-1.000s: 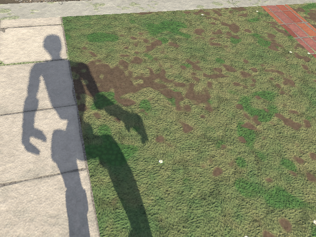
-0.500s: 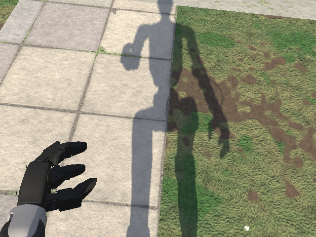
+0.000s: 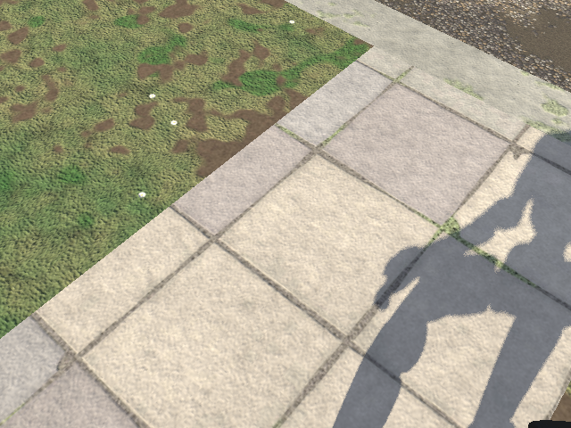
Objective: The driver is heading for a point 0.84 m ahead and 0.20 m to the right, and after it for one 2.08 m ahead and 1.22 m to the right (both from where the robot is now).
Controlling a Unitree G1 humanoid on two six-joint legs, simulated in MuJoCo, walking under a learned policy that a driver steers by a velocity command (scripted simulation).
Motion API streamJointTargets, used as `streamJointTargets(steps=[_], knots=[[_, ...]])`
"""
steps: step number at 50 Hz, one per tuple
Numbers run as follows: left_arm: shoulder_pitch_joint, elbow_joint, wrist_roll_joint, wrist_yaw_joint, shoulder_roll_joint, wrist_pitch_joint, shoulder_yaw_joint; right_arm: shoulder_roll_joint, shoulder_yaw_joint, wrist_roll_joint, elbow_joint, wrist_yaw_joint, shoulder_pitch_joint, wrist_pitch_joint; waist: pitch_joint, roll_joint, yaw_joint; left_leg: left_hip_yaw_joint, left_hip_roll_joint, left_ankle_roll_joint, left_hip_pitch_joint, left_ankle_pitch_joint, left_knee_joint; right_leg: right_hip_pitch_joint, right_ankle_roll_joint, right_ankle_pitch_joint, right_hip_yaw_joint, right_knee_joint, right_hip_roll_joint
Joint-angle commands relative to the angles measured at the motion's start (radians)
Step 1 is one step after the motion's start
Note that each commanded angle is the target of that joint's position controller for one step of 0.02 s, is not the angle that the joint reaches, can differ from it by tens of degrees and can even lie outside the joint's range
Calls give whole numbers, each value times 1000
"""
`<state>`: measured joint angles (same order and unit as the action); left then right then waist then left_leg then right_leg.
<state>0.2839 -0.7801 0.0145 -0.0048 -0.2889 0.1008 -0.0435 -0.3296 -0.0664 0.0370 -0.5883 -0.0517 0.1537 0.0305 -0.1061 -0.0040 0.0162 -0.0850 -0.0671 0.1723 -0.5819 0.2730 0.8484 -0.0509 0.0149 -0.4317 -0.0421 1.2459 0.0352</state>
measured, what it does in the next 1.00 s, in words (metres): walks ahead, turning right: right foot, then left foot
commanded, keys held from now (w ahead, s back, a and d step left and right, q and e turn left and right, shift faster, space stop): w+e+shift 0.42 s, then e+shift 0.42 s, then w+e+shift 0.16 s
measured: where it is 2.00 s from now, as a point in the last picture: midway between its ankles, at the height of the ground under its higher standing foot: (552, 221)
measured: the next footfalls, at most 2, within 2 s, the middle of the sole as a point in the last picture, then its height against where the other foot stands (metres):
right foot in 0.42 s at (339, 336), level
left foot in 0.82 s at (319, 223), level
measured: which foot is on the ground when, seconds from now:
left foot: down 0.00-0.42, up 0.44-0.80, down 0.82-1.00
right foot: up 0.00-0.40, down 0.42-0.80, up 0.82-1.00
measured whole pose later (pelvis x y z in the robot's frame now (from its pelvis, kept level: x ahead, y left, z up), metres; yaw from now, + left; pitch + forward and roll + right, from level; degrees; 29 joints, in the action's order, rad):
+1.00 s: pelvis +0.79 -0.08 +0.05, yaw -39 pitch +2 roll +1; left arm 0.23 -0.61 0.02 0.00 -0.34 -0.04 -0.06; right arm -0.27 -0.03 -0.01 -0.63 0.04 0.18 0.05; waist -0.03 0.00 0.01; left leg 0.03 -0.04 0.02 -0.38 0.10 0.44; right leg -0.56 0.04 -0.39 0.03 1.29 0.01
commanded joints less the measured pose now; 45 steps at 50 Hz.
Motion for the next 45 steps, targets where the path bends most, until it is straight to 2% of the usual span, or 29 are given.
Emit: streamJointTargets(steps=[1,2,4,5,7,10,12,15,18,19,20,21,22,23,24,25,26,29,31,32,35,38,39,40,41,42,43,44,45], knots=[[-141,216,49,0,-152,91,-12,-164,-59,-31,-1,3,282,50,233,6,-91,927,326,221,815,347,-638,-802,-69,55,180,234,-18],[-112,180,28,11,-126,75,-2,-119,-43,-36,-2,1,212,70,194,115,-40,817,305,186,662,234,-612,-711,-63,101,187,150,43],[-15,125,17,1,-119,26,-7,-64,-19,-55,2,15,98,78,117,64,37,592,238,147,422,57,-594,-580,-40,154,178,67,116],[-16,117,15,0,-110,5,-7,-43,-10,-47,-16,19,97,79,80,40,42,506,221,132,346,-13,-608,-566,-30,159,153,27,139],[-98,140,4,0,-65,-16,11,-40,-5,-40,-54,33,145,89,19,20,8,351,183,100,276,-168,-640,-607,-9,266,112,-76,152],[-247,164,-2,-12,-36,-8,29,-37,2,-46,-84,53,193,102,-19,26,-72,146,116,23,283,-248,-685,-602,-8,582,51,-371,114],[-328,178,9,-29,-24,6,34,-59,1,-43,-111,60,246,113,-31,27,-120,96,138,-18,311,-255,-748,-534,-21,752,18,-526,63],[-387,197,29,-60,-50,20,21,-73,1,-44,-156,62,293,104,-53,-8,-133,34,173,-78,545,-436,-748,-604,-59,754,-15,-680,-2],[-316,204,34,-84,-103,22,-8,-130,-10,-78,-161,81,265,72,67,-108,-52,-10,217,-143,765,-1123,-564,-531,-112,608,-116,-669,-114],[-210,186,39,-81,-129,8,-23,-150,-18,-92,-153,95,239,58,129,-164,16,-21,237,-156,786,-1382,-424,-436,-128,511,-139,-617,-147],[10,135,48,-69,-184,-13,-49,-167,-24,-109,-136,102,175,45,223,-192,133,-19,247,-163,748,-1531,-195,-246,-153,440,-120,-555,-153],[305,62,43,-52,-226,-33,-70,-193,-31,-101,-99,102,51,40,301,-140,295,-26,220,-171,530,-1455,178,85,-197,461,-6,-593,-90],[368,16,21,-41,-237,-43,-57,-3,18,-116,-69,75,102,67,314,274,204,39,22,-205,83,-28,666,406,-271,454,173,-495,-3],[261,79,-27,-39,-256,-28,-64,19,47,-25,-11,46,232,109,502,412,82,230,-90,-239,-232,342,916,616,-500,79,864,-780,234],[197,129,-33,-27,-193,-28,-64,-83,37,-12,-2,35,128,138,439,161,134,292,-23,-163,-235,197,808,531,-421,63,923,-940,221],[121,151,-32,-26,-170,-18,-54,-96,34,-5,36,36,34,148,290,-2,78,289,8,-145,-209,150,701,337,-385,205,831,-959,197],[45,165,-18,-38,-161,-9,-51,-79,35,-29,38,42,7,146,173,-139,6,262,27,-151,-152,153,616,123,-369,417,736,-955,155],[-55,188,0,-24,-155,-13,-50,-97,25,-71,32,57,38,107,95,-98,-75,233,83,-215,-5,133,373,-181,-345,877,477,-958,42],[-57,168,15,-1,-163,-29,-52,-50,39,-83,67,69,-28,95,80,-62,-65,161,43,-246,72,65,112,-316,-290,1036,364,-924,-58],[-42,155,18,15,-179,-50,-60,-25,46,-78,77,72,-56,88,122,-33,-50,135,-1,-257,129,-23,-3,-335,-252,1059,335,-893,-97],[23,124,33,51,-194,-109,-76,-18,43,-48,93,67,-121,76,230,50,3,129,-93,-265,290,-306,-267,-333,-120,821,358,-820,-150],[7,135,19,65,-142,-131,-69,-59,20,-36,103,64,-153,82,212,129,8,213,-68,-255,343,-415,-412,-279,-74,534,465,-730,-144],[-37,154,15,66,-124,-131,-65,-72,9,-40,83,67,-96,86,229,139,-30,239,-31,-241,407,-485,-475,-259,-56,482,468,-640,-156],[-57,171,10,59,-89,-129,-52,-76,3,-56,45,72,23,89,312,95,-79,270,57,-200,566,-591,-528,-258,-24,370,410,-437,-189],[-2,187,-23,51,1,-129,-22,-92,5,-67,40,83,89,80,418,-77,-58,479,296,-107,797,-931,-395,-408,0,-219,304,-175,-254],[207,184,-15,31,-22,-120,-20,-81,17,-99,72,79,90,62,522,-239,30,725,509,55,919,-1242,-320,-516,32,-417,309,32,-254],[304,180,9,5,-128,-121,-34,-147,-18,-56,45,80,50,41,579,-269,64,886,626,181,919,-683,-347,-610,56,-281,247,228,-118],[167,168,32,4,-171,-126,-49,-84,-15,-48,60,93,16,35,474,-151,3,827,486,129,812,21,-467,-697,58,-90,204,226,-42],[67,190,25,11,-203,-137,-61,-67,-4,-43,74,102,-12,21,367,-101,-12,700,384,35,656,234,-523,-707,56,18,145,176,-32]])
